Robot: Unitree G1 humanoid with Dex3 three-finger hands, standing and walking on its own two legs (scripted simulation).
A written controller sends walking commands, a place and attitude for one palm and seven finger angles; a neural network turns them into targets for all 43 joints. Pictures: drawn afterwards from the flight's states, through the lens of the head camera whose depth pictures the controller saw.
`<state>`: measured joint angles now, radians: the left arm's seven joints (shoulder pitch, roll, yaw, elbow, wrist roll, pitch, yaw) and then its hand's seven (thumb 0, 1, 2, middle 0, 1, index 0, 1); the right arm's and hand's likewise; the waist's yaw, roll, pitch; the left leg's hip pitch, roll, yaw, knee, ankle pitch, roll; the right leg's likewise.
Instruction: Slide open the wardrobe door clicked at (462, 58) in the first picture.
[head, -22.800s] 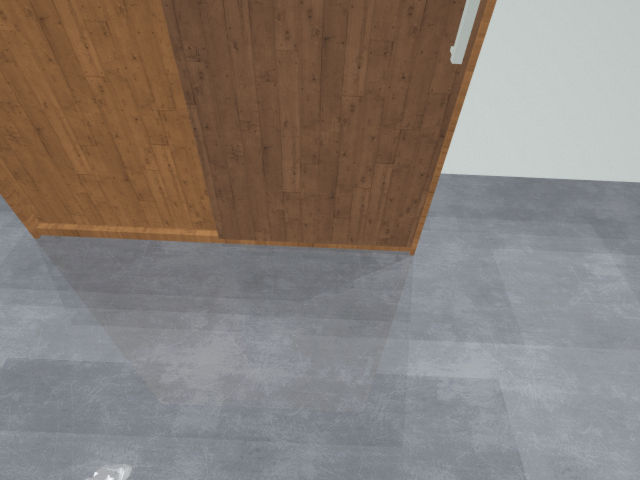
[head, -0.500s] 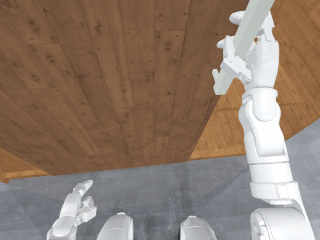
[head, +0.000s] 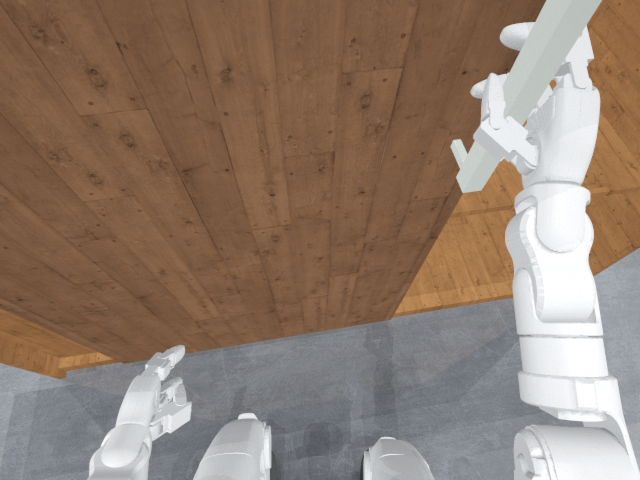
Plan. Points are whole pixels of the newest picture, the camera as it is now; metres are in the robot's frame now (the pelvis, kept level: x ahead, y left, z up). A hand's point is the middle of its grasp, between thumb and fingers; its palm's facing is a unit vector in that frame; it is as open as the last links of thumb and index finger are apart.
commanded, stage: stop walking and hold the door there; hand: right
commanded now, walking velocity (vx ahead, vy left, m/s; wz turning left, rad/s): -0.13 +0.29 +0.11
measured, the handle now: (505, 85) +0.45 -0.20 +0.20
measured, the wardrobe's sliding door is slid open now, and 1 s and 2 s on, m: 0.58 0.58 0.58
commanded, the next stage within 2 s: none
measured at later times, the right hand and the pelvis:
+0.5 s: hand (494, 119) +0.41 -0.18 +0.19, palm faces +0.46 +0.85 -0.26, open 6.3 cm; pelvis -0.01 +0.09 +0.00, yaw +6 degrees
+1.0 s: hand (493, 121) +0.40 -0.18 +0.20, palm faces +0.37 +0.91 -0.19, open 6.3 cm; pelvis -0.08 +0.06 +0.00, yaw +13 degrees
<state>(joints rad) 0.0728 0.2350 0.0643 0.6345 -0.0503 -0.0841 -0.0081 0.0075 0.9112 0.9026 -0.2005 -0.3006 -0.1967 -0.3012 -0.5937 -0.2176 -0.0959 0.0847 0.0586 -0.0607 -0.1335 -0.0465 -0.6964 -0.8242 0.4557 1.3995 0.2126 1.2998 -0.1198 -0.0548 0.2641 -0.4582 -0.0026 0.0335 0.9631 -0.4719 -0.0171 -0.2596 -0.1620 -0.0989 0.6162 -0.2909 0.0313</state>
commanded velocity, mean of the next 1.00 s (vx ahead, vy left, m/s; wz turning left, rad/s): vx -0.02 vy -0.09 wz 0.01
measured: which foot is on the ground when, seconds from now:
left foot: up 0.00-0.22, down 0.24-0.62, up 0.64-0.78, down 0.80-1.00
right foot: down 0.00-0.24, up 0.26-0.58, down 0.60-1.00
